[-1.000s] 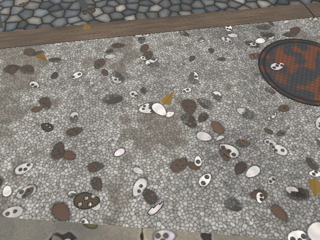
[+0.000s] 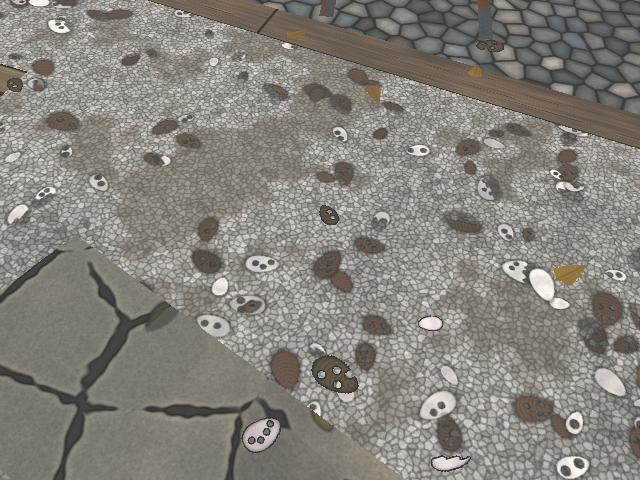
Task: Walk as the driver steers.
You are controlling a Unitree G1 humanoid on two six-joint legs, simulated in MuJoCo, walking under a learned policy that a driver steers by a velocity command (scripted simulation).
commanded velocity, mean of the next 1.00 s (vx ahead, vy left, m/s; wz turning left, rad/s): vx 0.03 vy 0.00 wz -0.30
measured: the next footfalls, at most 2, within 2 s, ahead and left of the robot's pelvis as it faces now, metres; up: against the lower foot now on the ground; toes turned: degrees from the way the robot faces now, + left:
right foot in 0.32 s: +0.01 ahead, -0.12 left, +0.00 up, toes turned -9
left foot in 0.70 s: +0.09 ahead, +0.12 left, +0.00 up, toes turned -24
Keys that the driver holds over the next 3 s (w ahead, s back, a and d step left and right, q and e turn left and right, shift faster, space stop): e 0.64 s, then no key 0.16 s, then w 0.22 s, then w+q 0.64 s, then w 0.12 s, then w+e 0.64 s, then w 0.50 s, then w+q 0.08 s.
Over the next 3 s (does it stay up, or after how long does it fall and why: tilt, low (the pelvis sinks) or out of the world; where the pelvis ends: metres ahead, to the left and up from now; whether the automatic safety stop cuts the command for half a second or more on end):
stays up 1.01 -0.23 0.00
